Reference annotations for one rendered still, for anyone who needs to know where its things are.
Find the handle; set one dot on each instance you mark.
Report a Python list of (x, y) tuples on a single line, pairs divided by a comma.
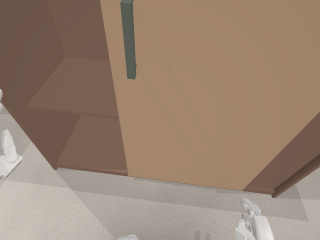
[(127, 16)]

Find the right robot hand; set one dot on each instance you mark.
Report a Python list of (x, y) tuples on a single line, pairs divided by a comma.
[(258, 227)]

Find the left robot hand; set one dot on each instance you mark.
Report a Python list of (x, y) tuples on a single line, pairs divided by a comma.
[(11, 159)]

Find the wardrobe door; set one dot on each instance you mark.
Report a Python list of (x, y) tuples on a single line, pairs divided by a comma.
[(304, 147), (221, 86)]

